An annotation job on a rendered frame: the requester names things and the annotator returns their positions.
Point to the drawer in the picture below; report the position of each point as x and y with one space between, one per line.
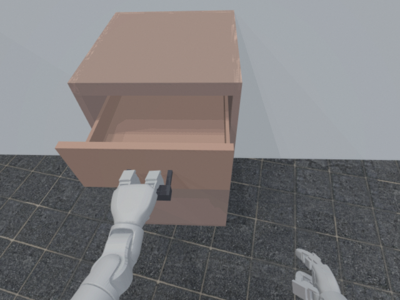
186 134

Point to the cabinet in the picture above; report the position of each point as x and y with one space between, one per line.
167 53

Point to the right robot hand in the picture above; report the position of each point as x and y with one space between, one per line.
310 287

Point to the left robot forearm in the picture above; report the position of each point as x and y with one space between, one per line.
112 274

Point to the left robot hand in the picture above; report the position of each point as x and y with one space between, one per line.
133 202

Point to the handle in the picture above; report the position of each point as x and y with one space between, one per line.
164 191

